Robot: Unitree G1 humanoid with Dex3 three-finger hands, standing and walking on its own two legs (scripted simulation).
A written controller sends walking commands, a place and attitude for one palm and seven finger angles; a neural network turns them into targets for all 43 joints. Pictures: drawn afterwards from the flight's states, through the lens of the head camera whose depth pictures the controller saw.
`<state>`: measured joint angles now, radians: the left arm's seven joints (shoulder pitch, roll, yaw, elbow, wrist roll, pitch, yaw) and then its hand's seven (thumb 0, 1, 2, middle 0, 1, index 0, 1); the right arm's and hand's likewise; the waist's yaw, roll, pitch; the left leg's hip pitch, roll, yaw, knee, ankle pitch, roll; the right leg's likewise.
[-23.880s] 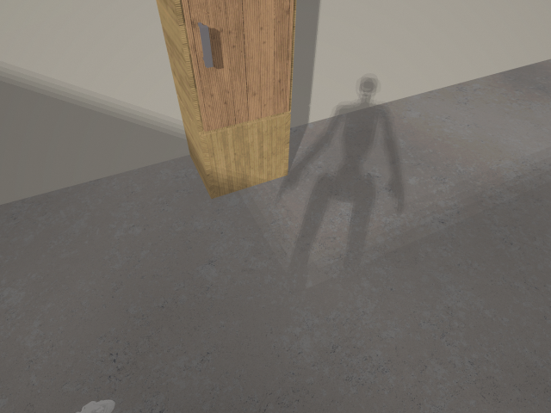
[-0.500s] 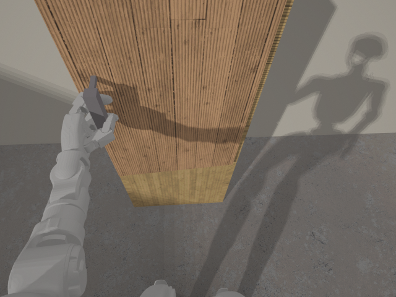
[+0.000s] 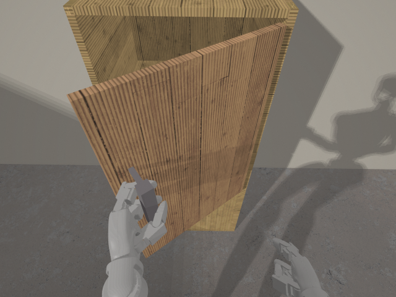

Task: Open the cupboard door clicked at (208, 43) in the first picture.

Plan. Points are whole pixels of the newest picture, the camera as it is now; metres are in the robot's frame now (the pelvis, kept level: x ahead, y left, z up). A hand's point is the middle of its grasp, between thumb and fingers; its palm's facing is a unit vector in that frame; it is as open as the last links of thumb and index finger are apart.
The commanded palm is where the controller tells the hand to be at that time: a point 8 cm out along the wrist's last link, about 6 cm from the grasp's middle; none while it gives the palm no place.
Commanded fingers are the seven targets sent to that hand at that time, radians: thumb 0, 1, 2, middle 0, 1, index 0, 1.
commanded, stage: pull the door open along its arc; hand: left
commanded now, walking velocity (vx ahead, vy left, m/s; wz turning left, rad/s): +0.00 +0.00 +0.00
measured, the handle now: (144, 197) +0.30 +0.12 +0.06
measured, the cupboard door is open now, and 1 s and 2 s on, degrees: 37 40 42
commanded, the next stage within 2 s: open thumb and fingers to let go in 0.18 s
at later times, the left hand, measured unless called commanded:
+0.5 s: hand (172, 225) +0.24 +0.06 +0.07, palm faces +0.48 -0.87 -0.03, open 7.3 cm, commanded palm +0.19 +0.10 +0.06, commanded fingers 0.00 0.06 0.54 -0.34 -1.26 -0.34 -1.26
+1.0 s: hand (171, 226) +0.24 +0.06 +0.06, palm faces +0.47 -0.89 -0.01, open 14.6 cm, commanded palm +0.20 +0.11 +0.06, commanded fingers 0.00 -0.50 0.30 -0.17 -0.45 -0.17 -0.45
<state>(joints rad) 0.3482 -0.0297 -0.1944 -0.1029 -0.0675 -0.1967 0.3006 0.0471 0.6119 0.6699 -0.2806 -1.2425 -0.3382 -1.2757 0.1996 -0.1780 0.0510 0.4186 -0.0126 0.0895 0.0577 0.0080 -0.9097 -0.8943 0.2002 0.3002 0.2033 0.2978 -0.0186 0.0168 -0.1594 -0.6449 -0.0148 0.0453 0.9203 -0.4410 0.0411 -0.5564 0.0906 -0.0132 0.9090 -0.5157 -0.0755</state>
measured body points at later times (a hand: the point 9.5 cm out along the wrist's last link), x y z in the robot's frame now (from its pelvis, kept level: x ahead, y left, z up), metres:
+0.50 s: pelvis -0.01 -0.07 +0.00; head +0.01 -0.10 +0.45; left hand +0.21 +0.11 +0.07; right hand +0.17 -0.29 -0.11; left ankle +0.01 +0.09 -0.69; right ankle -0.04 -0.08 -0.69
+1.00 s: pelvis -0.01 -0.08 +0.00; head +0.02 -0.12 +0.44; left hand +0.21 +0.11 +0.06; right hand +0.18 -0.30 -0.11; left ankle +0.01 +0.10 -0.68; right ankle -0.04 -0.08 -0.69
